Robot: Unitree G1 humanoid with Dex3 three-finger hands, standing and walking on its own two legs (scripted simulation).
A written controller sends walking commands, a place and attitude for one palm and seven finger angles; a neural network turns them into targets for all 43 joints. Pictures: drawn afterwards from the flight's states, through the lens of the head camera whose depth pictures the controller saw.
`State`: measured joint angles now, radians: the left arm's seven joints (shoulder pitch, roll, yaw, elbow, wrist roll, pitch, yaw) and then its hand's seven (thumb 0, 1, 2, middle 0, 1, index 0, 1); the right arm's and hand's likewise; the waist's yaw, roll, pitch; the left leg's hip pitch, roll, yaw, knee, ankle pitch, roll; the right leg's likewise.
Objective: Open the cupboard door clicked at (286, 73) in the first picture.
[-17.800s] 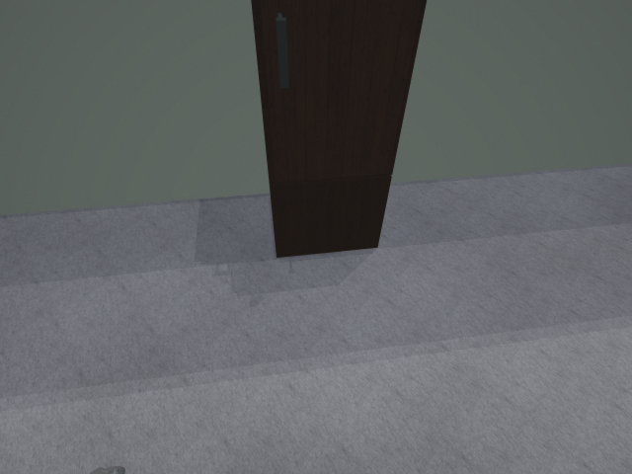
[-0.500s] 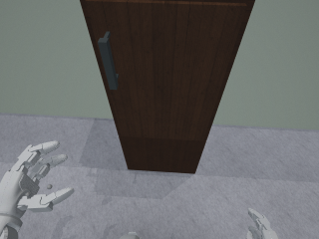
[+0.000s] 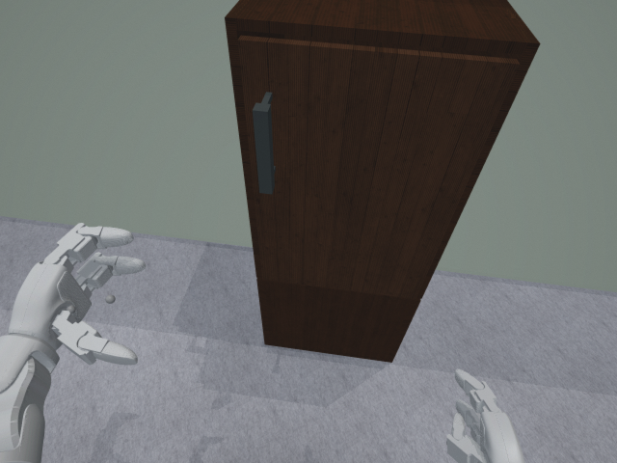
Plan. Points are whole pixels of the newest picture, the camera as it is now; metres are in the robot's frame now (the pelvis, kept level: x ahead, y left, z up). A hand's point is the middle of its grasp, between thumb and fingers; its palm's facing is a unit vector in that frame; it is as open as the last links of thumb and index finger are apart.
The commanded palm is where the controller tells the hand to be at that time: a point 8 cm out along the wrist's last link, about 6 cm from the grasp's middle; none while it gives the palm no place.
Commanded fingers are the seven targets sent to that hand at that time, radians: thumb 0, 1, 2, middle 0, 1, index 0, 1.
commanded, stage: raise the hand with hooked fingers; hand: left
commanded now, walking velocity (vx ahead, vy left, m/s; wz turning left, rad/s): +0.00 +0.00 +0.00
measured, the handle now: (267, 144) +0.57 +0.13 +0.11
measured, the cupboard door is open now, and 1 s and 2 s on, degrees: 0 0 0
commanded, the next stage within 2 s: move the hooked fingers beside the handle in 0.74 s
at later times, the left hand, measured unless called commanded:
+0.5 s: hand (123, 261) +0.30 +0.25 +0.13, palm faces -0.02 -1.00 -0.03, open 14.0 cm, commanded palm +0.27 +0.30 +0.14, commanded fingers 0.00 -0.50 0.30 -0.30 -1.20 -0.30 -1.20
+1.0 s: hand (142, 255) +0.31 +0.23 +0.13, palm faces +0.01 -1.00 -0.01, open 14.0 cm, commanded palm +0.29 +0.28 +0.14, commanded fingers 0.00 -0.50 0.30 -0.30 -1.20 -0.30 -1.20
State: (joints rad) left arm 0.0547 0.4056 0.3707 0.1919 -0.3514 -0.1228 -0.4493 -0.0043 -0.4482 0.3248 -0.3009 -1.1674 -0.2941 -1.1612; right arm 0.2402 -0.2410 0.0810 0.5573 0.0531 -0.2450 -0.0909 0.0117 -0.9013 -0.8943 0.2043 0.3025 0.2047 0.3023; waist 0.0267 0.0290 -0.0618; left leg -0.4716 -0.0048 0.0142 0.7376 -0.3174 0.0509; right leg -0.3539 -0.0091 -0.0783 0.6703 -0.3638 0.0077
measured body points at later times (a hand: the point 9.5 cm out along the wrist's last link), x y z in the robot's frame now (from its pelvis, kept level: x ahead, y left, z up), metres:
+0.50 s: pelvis +0.00 -0.02 +0.01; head +0.01 -0.02 +0.46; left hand +0.29 +0.30 +0.13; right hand +0.16 -0.27 -0.06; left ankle +0.04 +0.08 -0.72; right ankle -0.01 -0.13 -0.72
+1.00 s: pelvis +0.00 -0.04 +0.01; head +0.01 -0.05 +0.46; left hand +0.30 +0.29 +0.14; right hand +0.17 -0.29 -0.07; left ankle +0.04 +0.08 -0.72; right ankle -0.01 -0.13 -0.72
